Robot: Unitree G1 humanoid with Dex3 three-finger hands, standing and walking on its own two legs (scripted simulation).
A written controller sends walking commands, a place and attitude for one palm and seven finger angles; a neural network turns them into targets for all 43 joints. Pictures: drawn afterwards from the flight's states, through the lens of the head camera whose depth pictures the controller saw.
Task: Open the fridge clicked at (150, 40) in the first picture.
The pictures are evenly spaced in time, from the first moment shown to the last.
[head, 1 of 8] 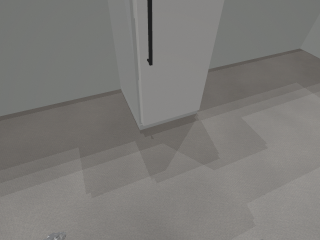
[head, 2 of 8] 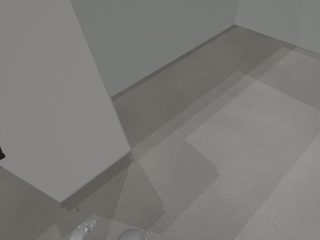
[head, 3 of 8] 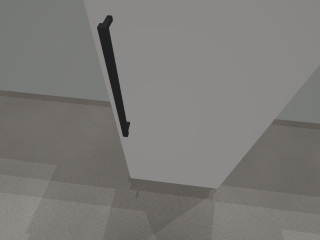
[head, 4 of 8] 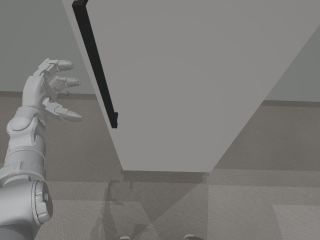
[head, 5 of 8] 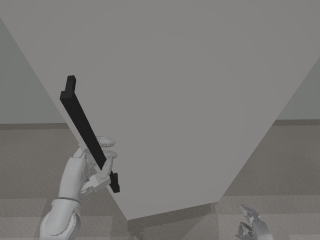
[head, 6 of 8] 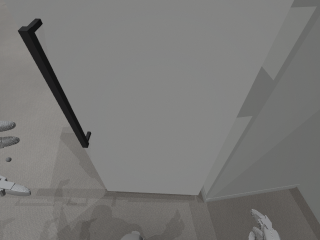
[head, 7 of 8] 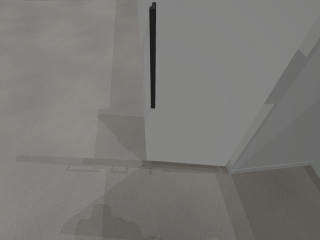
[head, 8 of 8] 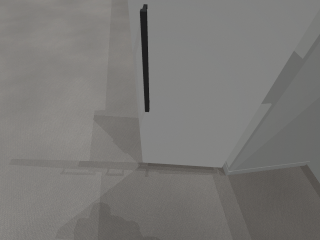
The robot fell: no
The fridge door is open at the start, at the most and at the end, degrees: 0 86 79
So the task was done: yes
